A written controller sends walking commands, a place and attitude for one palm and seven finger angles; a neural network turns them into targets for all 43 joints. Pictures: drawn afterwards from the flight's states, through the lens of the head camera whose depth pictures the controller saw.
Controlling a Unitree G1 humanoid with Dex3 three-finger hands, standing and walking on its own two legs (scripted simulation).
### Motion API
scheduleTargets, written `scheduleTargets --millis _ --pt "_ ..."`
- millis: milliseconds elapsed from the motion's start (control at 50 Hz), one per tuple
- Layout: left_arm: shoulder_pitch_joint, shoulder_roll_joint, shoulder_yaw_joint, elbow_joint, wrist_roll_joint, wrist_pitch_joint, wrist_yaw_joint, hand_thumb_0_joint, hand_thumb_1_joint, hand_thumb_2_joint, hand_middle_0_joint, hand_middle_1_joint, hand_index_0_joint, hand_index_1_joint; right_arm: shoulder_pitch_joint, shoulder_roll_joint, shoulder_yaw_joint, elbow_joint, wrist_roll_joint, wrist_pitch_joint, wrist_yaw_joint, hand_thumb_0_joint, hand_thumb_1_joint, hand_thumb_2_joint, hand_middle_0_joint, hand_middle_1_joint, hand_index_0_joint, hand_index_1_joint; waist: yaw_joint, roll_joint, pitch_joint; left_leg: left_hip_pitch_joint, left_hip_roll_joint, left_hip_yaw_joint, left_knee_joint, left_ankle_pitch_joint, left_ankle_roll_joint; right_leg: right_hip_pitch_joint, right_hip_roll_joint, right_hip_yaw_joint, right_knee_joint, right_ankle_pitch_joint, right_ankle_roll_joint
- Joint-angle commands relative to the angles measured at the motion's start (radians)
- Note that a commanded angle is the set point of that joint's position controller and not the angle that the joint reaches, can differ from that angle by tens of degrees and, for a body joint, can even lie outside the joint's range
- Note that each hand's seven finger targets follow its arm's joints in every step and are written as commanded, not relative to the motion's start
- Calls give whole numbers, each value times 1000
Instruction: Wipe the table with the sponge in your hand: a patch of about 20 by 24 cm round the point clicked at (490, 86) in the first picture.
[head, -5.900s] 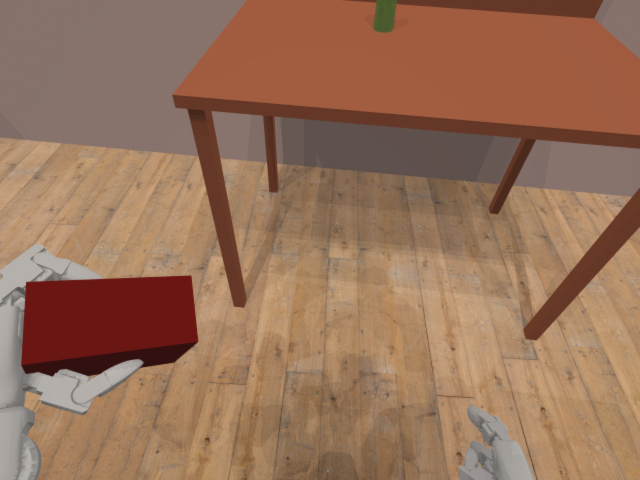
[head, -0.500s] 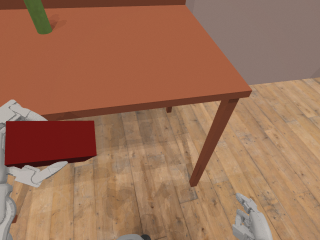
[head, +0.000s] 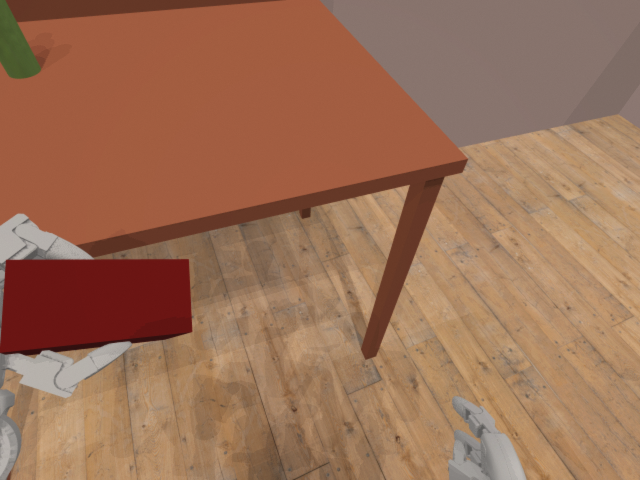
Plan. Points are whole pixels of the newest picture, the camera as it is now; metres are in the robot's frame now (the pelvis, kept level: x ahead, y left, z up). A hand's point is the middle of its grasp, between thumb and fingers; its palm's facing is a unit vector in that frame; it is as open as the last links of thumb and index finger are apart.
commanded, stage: come to a stop and stand still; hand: left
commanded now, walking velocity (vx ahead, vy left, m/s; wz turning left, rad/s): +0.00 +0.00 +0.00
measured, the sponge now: (128, 306) +0.24 +0.20 +0.16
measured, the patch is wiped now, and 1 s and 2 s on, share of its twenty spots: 0.00 0.00 0.00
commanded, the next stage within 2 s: look again from close up in 0.44 s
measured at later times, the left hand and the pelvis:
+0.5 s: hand (61, 312) +0.22 +0.25 +0.17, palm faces +0.41 -0.84 -0.36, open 10.2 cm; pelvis +0.01 +0.00 +0.01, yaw +0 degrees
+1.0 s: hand (60, 315) +0.22 +0.25 +0.16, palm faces +0.41 -0.83 -0.38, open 10.2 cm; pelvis +0.01 +0.00 +0.01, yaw +0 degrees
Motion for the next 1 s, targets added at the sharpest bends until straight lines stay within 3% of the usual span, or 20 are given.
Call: scheduleTargets --millis 0,60,120,160,180,240,280,300,380,400,460,480,540,580,660,780,800,880,920,980 --pt "61 148 136 -98 -33 -46 23 0 100 1300 -1200 -1600 -1200 -1600 -77 -151 -71 -148 7 -33 -24 0 -900 -900 200 300 200 300 27 -2 -176 -73 79 -113 -108 77 -61 129 -126 173 -126 53 -16" --pt "32 145 123 -103 -36 -47 24 0 100 1300 -1200 -1600 -1200 -1600 -85 -148 -65 -148 5 -18 -41 0 -900 -900 200 300 200 300 25 28 -158 -43 96 -137 -182 30 -48 79 -91 141 -138 -23 6" --pt "-45 146 98 -139 -26 -46 25 0 100 1300 -1200 -1600 -1200 -1600 -93 -149 -61 -149 5 -17 -56 0 -900 -900 200 300 200 300 28 91 -167 -21 134 -163 -238 108 -55 110 -59 67 -64 91 25" --pt "-92 134 67 -156 -20 -41 26 0 100 1300 -1200 -1600 -1200 -1600 -91 -153 -65 -148 6 -22 -61 0 -900 -900 200 300 200 300 29 89 -180 -3 130 -141 -216 167 -54 127 -64 62 -60 151 28" --pt "-126 140 62 -181 -19 -38 25 0 100 1300 -1200 -1600 -1200 -1600 -98 -151 -63 -150 5 -28 -63 0 -900 -900 200 300 200 300 26 117 -181 30 118 -120 -206 226 -68 109 -63 63 -52 182 26" --pt "-113 128 44 -166 -15 -33 30 0 100 1300 -1200 -1600 -1200 -1600 -88 -155 -68 -147 6 -27 -61 0 -900 -900 200 300 200 300 30 97 -206 33 109 -109 -169 272 -72 146 -78 71 -66 234 20" --pt "-94 148 67 -156 -17 -28 34 0 100 1300 -1200 -1600 -1200 -1600 -93 -156 -70 -146 2 -25 -61 0 -900 -900 200 300 200 300 30 73 -201 30 90 -97 -151 253 -71 141 -87 96 -91 248 13" --pt "-92 128 51 -156 -17 -29 33 0 100 1300 -1200 -1600 -1200 -1600 -93 -150 -67 -147 5 -21 -58 0 -900 -900 200 300 200 300 29 68 -198 16 90 -103 -149 244 -72 154 -96 94 -95 244 9" --pt "-40 146 87 -110 -25 -23 35 0 100 1300 -1200 -1600 -1200 -1600 -97 -151 -67 -148 1 -7 -61 0 -900 -900 200 300 200 300 29 69 -163 1 77 -97 -163 174 -64 119 -93 119 -141 183 8" --pt "-37 126 70 -99 -28 -22 33 0 100 1300 -1200 -1600 -1200 -1600 -95 -142 -61 -151 4 -1 -60 0 -900 -900 200 300 200 300 28 44 -163 -10 83 -107 -170 160 -61 134 -97 110 -142 169 10" --pt "-51 132 71 -101 -29 -22 31 0 100 1300 -1200 -1600 -1200 -1600 -96 -145 -62 -154 5 7 -61 0 -900 -900 200 300 200 300 26 55 -163 -4 84 -108 -184 151 -55 125 -88 109 -154 155 15" --pt "-59 143 78 -113 -30 -20 30 0 100 1300 -1200 -1600 -1200 -1600 -103 -148 -63 -155 3 6 -63 0 -900 -900 200 300 200 300 25 86 -156 6 82 -102 -188 168 -60 113 -82 107 -152 167 15" --pt "-77 126 53 -113 -30 -15 30 0 100 1300 -1200 -1600 -1200 -1600 -96 -147 -58 -161 5 10 -63 0 -900 -900 200 300 200 300 26 62 -165 -1 89 -111 -202 163 -56 140 -78 89 -150 169 22" --pt "-85 142 60 -126 -27 -12 30 0 100 1300 -1200 -1600 -1200 -1600 -104 -149 -59 -162 3 6 -67 0 -900 -900 200 300 200 300 27 88 -161 16 84 -104 -203 177 -59 122 -74 90 -152 176 22" --pt "-84 132 51 -129 -26 -10 33 0 100 1300 -1200 -1600 -1200 -1600 -94 -149 -60 -160 5 9 -65 0 -900 -900 200 300 200 300 28 44 -185 6 80 -104 -191 159 -52 160 -87 93 -166 176 22" --pt "-62 154 70 -151 -27 -9 35 0 100 1300 -1200 -1600 -1200 -1600 -103 -152 -61 -159 4 5 -68 0 -900 -900 200 300 200 300 28 98 -186 19 79 -101 -189 201 -61 154 -84 86 -151 210 19" --pt "-57 136 58 -146 -30 -12 35 0 100 1300 -1200 -1600 -1200 -1600 -96 -146 -56 -157 6 8 -67 0 -900 -900 200 300 200 300 29 75 -193 0 85 -119 -197 202 -64 181 -85 68 -137 202 20" --pt "-29 153 78 -134 -33 -11 35 0 100 1300 -1200 -1600 -1200 -1600 -100 -152 -61 -157 5 8 -69 0 -900 -900 200 300 200 300 29 83 -175 0 84 -110 -202 184 -62 152 -81 76 -147 186 22" --pt "-33 135 61 -120 -33 -10 35 0 100 1300 -1200 -1600 -1200 -1600 -94 -153 -64 -151 3 15 -70 0 -900 -900 200 300 200 300 23 58 -181 -7 110 -131 -211 40 -49 133 -76 84 -118 51 13" --pt "-64 131 56 -129 -27 -7 35 0 100 1300 -1200 -1600 -1200 -1600 -105 -161 -69 -157 2 19 -79 0 -900 -900 200 300 200 300 18 110 -114 -22 175 -206 -280 -291 -7 -5 -45 83 -63 -177 6"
